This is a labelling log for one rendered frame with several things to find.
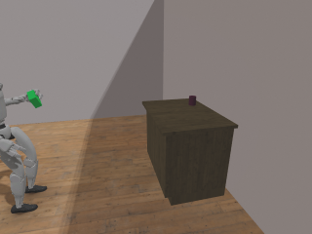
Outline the sponge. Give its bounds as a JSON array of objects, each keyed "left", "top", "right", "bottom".
[{"left": 27, "top": 90, "right": 42, "bottom": 108}]

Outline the robot left shin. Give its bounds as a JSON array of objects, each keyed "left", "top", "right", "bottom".
[{"left": 24, "top": 159, "right": 39, "bottom": 189}]

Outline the robot left forearm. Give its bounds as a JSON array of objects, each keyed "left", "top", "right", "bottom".
[{"left": 4, "top": 94, "right": 26, "bottom": 106}]

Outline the left robot foot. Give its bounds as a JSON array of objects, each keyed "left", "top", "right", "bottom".
[{"left": 24, "top": 184, "right": 48, "bottom": 194}]

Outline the table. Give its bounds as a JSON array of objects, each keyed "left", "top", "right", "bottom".
[{"left": 141, "top": 98, "right": 239, "bottom": 206}]

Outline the left robot hand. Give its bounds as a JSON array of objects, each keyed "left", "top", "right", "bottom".
[{"left": 25, "top": 89, "right": 43, "bottom": 102}]

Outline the right robot hand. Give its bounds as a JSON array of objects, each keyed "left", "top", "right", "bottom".
[{"left": 0, "top": 138, "right": 26, "bottom": 158}]

